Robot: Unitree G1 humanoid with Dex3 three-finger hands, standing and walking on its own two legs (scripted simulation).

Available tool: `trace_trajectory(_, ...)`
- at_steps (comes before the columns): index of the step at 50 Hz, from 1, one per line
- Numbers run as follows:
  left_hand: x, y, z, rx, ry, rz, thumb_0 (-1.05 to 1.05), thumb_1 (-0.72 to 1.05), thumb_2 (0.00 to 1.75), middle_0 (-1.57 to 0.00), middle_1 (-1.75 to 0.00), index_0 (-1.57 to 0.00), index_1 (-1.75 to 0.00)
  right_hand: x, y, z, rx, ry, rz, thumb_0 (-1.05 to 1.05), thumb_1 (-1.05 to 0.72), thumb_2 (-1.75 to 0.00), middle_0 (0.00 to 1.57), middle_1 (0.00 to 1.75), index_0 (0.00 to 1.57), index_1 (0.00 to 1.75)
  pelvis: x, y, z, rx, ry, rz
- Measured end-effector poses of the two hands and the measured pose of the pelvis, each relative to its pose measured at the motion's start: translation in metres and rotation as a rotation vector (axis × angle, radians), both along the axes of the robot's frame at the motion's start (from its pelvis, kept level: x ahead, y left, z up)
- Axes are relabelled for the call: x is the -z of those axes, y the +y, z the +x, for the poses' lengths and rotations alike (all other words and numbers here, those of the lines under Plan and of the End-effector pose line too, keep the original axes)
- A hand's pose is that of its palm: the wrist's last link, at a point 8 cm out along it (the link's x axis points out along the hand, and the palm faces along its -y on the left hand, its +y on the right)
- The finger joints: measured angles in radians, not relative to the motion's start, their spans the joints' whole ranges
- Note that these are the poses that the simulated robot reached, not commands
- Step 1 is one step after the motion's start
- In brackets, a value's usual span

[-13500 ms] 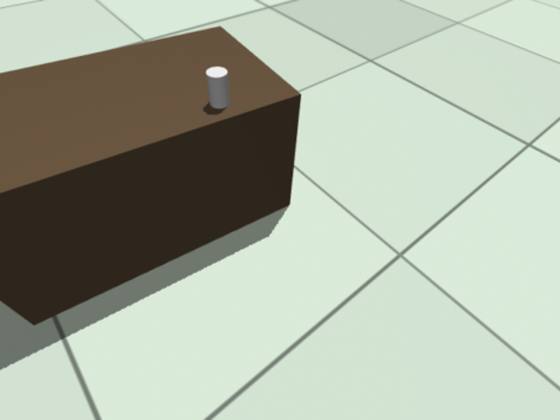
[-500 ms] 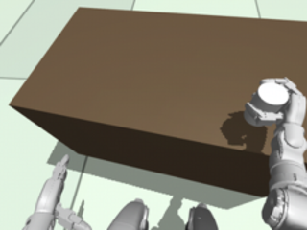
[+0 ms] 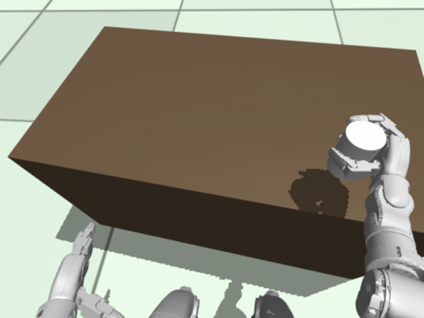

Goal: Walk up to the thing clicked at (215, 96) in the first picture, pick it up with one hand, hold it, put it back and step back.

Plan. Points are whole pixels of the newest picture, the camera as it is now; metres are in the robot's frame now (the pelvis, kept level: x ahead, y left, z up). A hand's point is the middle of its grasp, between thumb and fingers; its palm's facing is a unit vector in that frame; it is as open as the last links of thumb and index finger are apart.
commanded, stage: lift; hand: right
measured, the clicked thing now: (353, 152) +0.44 -0.22 +0.03
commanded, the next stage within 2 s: hold in 1.16 s
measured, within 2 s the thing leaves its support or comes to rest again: neither
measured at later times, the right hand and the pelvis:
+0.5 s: hand (357, 150) +0.38 -0.18 +0.12, palm faces +0.16 +0.99 +0.00, open 9.2 cm; pelvis +0.00 +0.01 +0.03, yaw -1 degrees
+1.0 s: hand (359, 154) +0.35 -0.16 +0.16, palm faces +0.17 +0.99 +0.00, open 9.3 cm; pelvis +0.00 +0.02 +0.05, yaw -1 degrees
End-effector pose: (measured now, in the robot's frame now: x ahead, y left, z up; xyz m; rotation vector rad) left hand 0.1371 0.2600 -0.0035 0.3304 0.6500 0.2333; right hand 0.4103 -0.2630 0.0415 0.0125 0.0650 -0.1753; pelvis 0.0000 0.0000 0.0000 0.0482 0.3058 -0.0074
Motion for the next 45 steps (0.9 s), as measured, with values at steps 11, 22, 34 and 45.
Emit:
trace_trajectory(11, 0.004, -0.001, -0.001, -0.008, 0.008, -0.053, -0.01, -0.51, 0.04, -0.06, -0.06, -0.06, -0.05, -0.035, 0.012, -0.021, -0.006, -0.046, -0.023, 0.01, 0.3, -1.09, 0.74, 1.0, 0.78, 1.02, -0.012, 0.002, 0.0, 0.001, -0.058, -0.012)
trace_trajectory(22, -0.007, 0.011, 0.008, -0.03, -0.043, -0.071, -0.01, -0.51, 0.04, -0.05, -0.06, -0.05, -0.05, -0.072, 0.027, -0.049, 0.0, -0.072, -0.014, 0.01, 0.3, -1.09, 0.74, 1.0, 0.78, 1.02, -0.028, 0.008, 0.0, 0.005, -0.146, -0.033)
trace_trajectory(34, 0.005, 0.014, -0.001, -0.063, -0.002, -0.122, -0.01, -0.5, 0.04, -0.05, -0.06, -0.05, -0.05, -0.092, 0.043, -0.076, -0.003, -0.064, -0.018, 0.01, 0.31, -1.1, 0.74, 1.01, 0.78, 1.02, -0.04, 0.015, -0.002, 0.005, -0.208, -0.049)
trace_trajectory(45, 0.001, 0.016, 0.011, -0.063, -0.018, -0.128, -0.01, -0.5, 0.04, -0.04, -0.06, -0.05, -0.04, -0.109, 0.053, -0.086, -0.019, -0.076, -0.016, 0.01, 0.31, -1.1, 0.74, 1.01, 0.78, 1.02, -0.049, 0.021, 0.0, 0.006, -0.244, -0.054)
